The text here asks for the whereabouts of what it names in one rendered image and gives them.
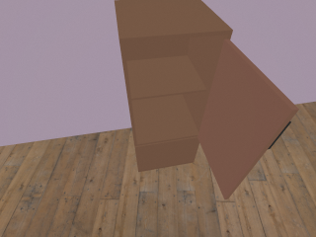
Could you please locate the cupboard door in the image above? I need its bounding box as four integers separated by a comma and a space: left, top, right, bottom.
197, 39, 299, 199

